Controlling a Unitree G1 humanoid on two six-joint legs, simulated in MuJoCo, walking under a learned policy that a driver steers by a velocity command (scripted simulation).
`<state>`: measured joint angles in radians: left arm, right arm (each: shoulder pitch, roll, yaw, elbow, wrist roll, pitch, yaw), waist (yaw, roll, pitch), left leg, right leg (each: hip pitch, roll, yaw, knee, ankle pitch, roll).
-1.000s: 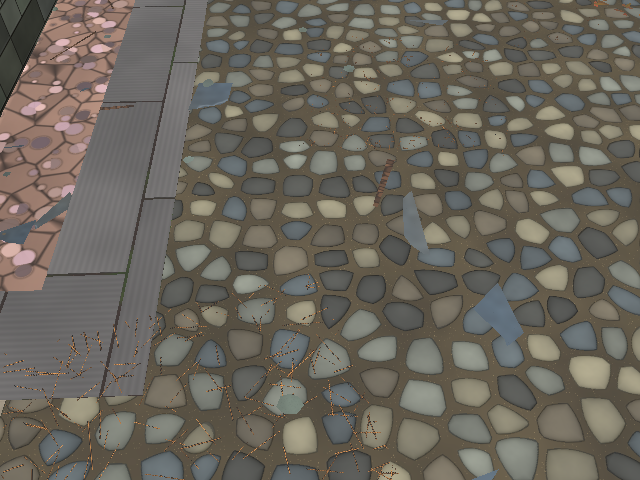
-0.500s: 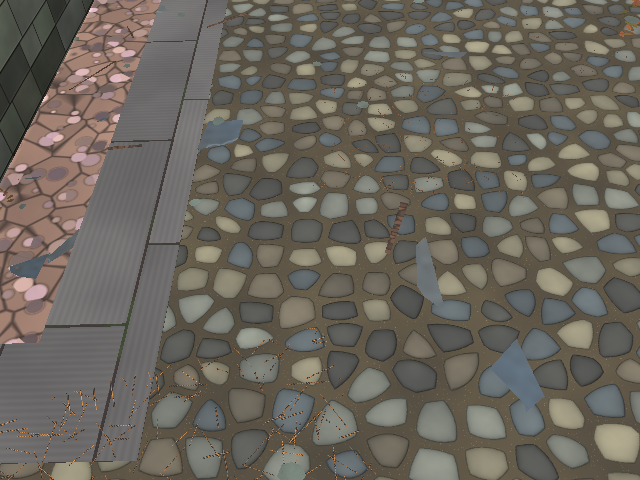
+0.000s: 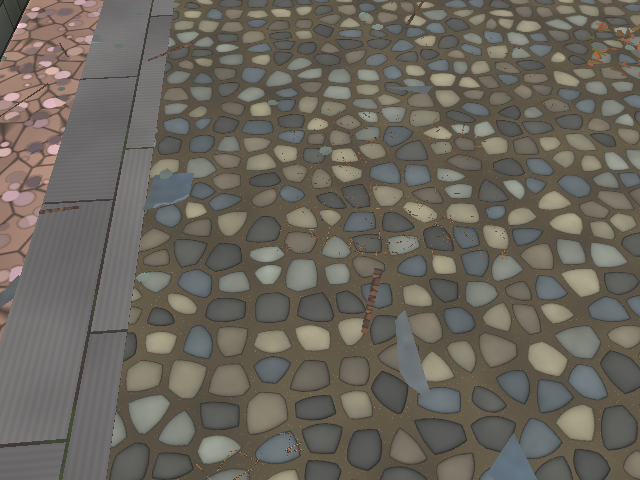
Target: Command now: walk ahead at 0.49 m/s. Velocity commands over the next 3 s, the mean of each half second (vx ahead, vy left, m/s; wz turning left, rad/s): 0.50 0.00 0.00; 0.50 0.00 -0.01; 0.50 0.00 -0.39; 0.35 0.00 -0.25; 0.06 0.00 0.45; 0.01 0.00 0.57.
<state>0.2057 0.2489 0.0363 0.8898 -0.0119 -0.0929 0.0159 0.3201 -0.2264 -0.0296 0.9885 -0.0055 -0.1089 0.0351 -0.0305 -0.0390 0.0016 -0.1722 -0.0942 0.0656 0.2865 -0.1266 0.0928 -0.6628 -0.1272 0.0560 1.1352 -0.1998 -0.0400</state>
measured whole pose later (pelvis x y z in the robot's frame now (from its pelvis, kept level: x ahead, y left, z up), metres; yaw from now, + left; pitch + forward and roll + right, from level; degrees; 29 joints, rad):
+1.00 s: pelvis +0.55 -0.01 -0.01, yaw +1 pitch +2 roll +0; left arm 0.29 0.26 0.05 0.95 -0.03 -0.10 0.00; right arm 0.18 -0.24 -0.05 0.91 0.00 -0.10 0.03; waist 0.00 -0.03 0.02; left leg -0.33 -0.04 0.07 0.45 -0.15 0.07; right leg -0.43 -0.05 0.03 1.19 -0.35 -0.05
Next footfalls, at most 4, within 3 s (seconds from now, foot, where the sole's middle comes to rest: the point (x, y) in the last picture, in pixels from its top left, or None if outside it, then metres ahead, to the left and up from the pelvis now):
0.30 right None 0.33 -0.17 -0.78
0.86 left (289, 422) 0.65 0.07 -0.78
1.44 right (391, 312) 0.93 -0.18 -0.78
1.90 left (347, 222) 1.25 -0.09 -0.78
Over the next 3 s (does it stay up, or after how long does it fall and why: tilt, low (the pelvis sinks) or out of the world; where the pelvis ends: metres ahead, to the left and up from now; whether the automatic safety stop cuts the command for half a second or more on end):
stays up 1.10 -0.12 0.00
